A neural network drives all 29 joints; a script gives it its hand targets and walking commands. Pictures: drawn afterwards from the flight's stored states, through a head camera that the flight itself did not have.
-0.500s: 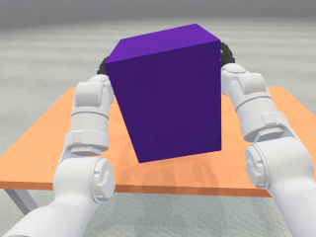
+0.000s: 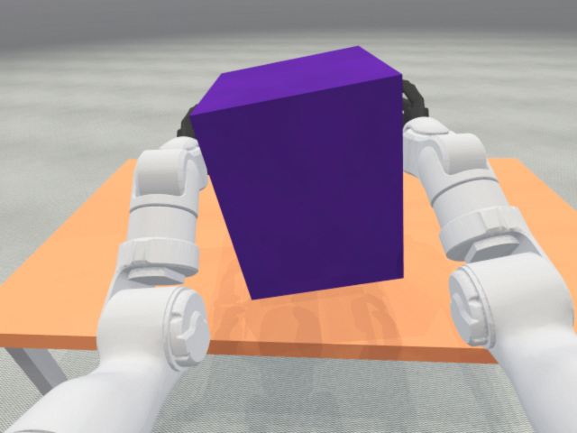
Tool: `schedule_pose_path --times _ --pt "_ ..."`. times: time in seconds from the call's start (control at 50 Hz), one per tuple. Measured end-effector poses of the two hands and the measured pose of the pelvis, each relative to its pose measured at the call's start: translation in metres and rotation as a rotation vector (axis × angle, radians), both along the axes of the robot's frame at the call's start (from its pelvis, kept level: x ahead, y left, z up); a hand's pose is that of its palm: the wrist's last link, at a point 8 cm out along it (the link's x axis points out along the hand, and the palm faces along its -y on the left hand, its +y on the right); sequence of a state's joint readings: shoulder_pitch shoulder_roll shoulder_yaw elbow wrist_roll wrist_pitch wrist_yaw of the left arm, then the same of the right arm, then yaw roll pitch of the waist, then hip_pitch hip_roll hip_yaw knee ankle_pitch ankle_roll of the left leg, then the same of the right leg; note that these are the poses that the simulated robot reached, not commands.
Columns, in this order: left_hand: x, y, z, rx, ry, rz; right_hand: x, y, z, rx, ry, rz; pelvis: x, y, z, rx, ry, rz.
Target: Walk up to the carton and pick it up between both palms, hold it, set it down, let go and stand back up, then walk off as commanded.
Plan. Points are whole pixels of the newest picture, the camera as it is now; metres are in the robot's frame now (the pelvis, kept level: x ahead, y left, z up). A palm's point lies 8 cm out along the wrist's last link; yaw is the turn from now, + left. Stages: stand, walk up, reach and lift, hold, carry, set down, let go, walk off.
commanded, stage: hold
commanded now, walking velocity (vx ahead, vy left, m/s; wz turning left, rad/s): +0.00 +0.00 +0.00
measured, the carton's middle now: (306, 169) +0.37 -0.02 +0.26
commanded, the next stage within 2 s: none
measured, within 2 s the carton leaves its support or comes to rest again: neither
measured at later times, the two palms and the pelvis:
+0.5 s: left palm (188, 154) +0.36 +0.13 +0.29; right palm (416, 127) +0.37 -0.16 +0.31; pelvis -0.01 +0.00 +0.00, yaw +0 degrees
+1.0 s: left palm (188, 153) +0.36 +0.13 +0.29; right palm (415, 128) +0.37 -0.16 +0.31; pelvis +0.00 +0.00 +0.00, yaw +0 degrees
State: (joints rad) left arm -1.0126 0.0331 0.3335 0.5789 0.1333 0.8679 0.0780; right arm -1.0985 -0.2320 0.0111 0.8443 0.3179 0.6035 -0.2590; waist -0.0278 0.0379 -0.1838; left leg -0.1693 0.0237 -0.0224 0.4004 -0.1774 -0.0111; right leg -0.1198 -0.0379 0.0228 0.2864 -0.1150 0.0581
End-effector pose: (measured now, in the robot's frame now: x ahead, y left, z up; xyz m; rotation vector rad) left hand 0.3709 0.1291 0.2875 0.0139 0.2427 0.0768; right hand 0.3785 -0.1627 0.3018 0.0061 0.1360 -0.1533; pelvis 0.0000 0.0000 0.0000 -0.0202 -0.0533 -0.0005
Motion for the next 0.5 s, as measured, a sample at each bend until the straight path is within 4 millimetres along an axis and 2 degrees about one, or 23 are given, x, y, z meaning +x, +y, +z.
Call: schedule_pose_path --times 0.28,0.5 --pt "-0.013 0.000 0.007 0.001 -0.021 0.002 -0.013 0.000 0.007 0.001 -0.016 0.001 -0.007 -0.001 -0.001 0.000 -0.015 0.001" --pt "-0.011 0.001 0.006 -0.007 -0.016 0.005 -0.010 0.001 0.011 0.002 -0.007 0.005 -0.006 -0.001 -0.001 0.001 -0.014 0.001"
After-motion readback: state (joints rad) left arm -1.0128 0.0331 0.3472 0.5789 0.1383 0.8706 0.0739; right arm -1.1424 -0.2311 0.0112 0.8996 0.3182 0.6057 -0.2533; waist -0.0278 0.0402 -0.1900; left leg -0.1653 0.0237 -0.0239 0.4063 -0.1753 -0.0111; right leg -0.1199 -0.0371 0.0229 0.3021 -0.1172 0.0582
